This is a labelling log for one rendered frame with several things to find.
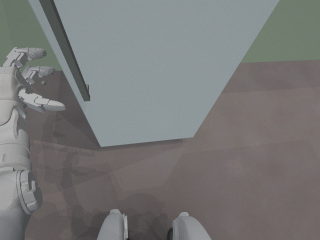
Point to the fridge door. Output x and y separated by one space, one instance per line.
154 68

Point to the robot right thigh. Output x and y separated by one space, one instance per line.
188 228

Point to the robot thigh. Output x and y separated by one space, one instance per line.
114 227
188 228

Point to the robot left forearm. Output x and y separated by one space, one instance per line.
14 140

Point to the robot left upper arm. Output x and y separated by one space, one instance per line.
20 196

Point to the left robot hand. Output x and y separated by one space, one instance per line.
12 81

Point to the handle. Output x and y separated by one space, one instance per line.
57 27

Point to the robot left thigh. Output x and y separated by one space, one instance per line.
114 227

